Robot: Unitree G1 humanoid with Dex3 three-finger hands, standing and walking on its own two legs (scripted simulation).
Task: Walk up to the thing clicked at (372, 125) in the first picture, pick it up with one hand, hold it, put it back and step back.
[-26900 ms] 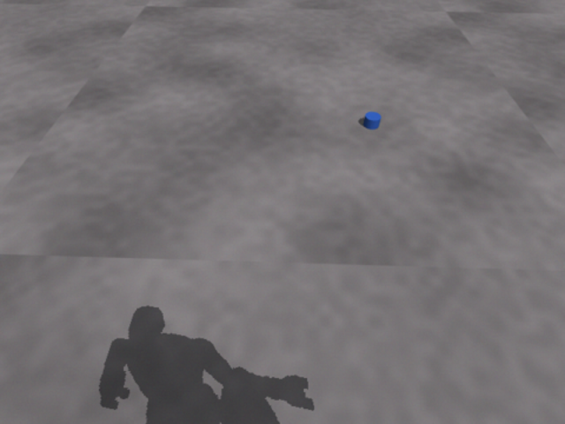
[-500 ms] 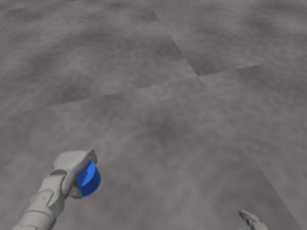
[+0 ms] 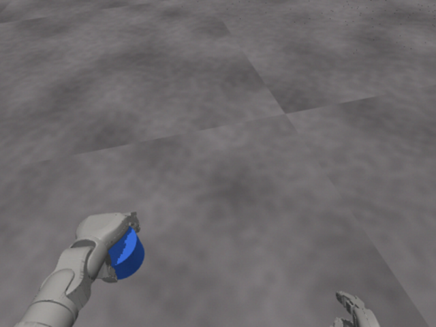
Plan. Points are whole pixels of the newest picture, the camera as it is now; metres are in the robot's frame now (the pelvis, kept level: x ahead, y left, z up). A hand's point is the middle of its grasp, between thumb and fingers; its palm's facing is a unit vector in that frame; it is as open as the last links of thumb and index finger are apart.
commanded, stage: hold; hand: left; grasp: from above
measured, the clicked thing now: (118, 251) +0.30 +0.22 -0.06
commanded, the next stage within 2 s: crouch in 0.32 s
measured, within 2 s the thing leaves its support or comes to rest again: neither
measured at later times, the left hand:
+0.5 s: hand (111, 252) +0.29 +0.23 -0.03, palm faces -0.46 -0.06 -0.89, open 11.4 cm
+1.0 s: hand (124, 265) +0.32 +0.26 -0.19, palm faces -0.43 +0.03 -0.90, open 11.5 cm
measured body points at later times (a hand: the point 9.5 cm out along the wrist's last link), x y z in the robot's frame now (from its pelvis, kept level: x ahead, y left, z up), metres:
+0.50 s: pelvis +0.01 +0.00 +0.00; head +0.02 -0.03 +0.45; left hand +0.31 +0.23 +0.02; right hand +0.16 -0.25 -0.12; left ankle +0.01 +0.13 -0.74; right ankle +0.02 -0.13 -0.74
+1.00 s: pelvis -0.03 +0.00 -0.09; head +0.08 +0.02 +0.35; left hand +0.34 +0.25 -0.14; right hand +0.07 -0.29 -0.21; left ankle +0.01 +0.13 -0.74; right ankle +0.02 -0.13 -0.74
